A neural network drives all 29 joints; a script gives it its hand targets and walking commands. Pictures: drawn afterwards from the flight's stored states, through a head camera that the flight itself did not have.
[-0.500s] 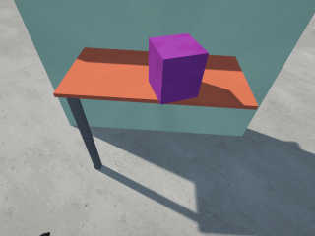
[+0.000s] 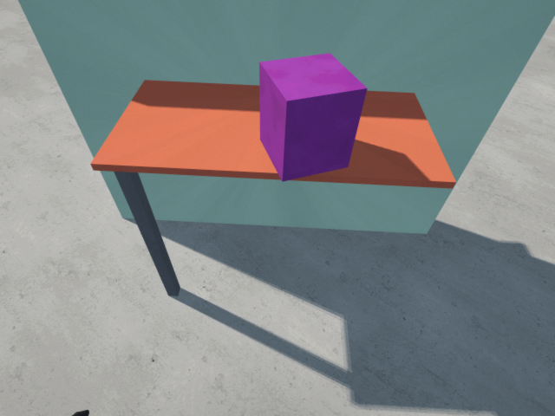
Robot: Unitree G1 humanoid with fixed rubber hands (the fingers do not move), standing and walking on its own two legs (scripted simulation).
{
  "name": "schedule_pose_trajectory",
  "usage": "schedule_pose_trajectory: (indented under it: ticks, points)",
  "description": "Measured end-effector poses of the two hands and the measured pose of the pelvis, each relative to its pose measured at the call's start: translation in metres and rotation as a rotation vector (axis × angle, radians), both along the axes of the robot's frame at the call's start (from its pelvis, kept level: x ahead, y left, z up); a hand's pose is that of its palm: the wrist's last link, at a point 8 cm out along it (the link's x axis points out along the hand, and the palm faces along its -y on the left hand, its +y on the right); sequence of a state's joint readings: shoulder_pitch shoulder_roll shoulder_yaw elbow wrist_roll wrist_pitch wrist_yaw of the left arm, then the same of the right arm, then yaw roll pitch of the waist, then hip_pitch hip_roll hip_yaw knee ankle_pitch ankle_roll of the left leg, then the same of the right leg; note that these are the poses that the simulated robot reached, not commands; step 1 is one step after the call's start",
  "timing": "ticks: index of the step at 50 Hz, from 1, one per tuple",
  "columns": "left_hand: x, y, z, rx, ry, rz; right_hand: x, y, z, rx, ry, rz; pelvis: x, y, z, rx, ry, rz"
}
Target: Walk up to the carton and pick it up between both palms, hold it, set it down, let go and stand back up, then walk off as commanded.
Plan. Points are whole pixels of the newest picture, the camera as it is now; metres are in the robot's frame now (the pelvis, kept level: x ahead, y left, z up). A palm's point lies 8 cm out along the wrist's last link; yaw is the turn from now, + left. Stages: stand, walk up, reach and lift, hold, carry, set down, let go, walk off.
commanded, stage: stand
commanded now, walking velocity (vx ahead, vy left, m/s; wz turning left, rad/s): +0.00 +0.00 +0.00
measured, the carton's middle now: (306, 117) +0.75 -0.05 +0.04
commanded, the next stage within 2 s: walk up in 1.94 s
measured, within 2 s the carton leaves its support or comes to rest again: neither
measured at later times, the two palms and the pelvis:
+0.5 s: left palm out of the picture +0.10 +0.31 -0.10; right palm out of the picture +0.11 -0.31 -0.11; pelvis +0.01 +0.00 +0.00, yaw +0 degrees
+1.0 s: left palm out of the picture +0.09 +0.31 -0.11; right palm out of the picture +0.10 -0.31 -0.11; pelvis +0.01 +0.00 +0.00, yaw +0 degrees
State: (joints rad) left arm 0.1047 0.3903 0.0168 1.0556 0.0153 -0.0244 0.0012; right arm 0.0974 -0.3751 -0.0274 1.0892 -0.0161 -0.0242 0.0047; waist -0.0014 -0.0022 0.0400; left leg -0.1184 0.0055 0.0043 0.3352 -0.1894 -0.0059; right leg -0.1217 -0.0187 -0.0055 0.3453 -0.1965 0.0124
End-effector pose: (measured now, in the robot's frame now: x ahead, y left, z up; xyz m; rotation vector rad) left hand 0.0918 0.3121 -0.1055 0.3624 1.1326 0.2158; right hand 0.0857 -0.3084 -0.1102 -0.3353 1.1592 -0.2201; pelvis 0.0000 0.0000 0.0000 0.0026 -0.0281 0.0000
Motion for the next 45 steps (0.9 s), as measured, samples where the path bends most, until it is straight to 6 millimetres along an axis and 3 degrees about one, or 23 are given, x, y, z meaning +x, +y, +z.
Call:
schedule_pose_trajectory:
  ticks: [24,45]
  points:
    - [0.011,0.001,0.001,-0.002,-0.007,0.017,0.026,0.003,0.002,0.002,-0.022,0.018,0.011,-0.001,0.0,0.0,0.004,0.006]
    - [0.001,0.001,-0.001,-0.006,0.003,0.017,0.012,-0.001,0.003,-0.012,-0.003,0.009,0.007,-0.001,0.001,-0.003,-0.001,0.011]
